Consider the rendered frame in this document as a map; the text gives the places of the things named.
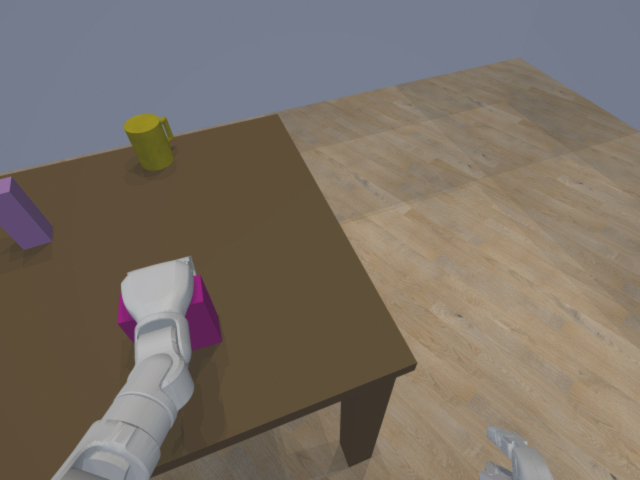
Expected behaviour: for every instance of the table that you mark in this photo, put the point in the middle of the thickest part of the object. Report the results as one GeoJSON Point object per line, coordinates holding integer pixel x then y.
{"type": "Point", "coordinates": [302, 325]}

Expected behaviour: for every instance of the robot right hand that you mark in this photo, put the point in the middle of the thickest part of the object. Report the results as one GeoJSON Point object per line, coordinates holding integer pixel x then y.
{"type": "Point", "coordinates": [527, 463]}

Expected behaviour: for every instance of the sponge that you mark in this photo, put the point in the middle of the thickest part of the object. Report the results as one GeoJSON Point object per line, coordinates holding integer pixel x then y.
{"type": "Point", "coordinates": [201, 315]}

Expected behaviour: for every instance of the robot left hand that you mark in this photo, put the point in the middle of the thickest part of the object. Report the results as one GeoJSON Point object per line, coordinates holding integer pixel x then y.
{"type": "Point", "coordinates": [163, 287]}

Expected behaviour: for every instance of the robot left forearm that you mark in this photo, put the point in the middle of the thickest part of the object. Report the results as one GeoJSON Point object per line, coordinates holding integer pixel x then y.
{"type": "Point", "coordinates": [125, 443]}

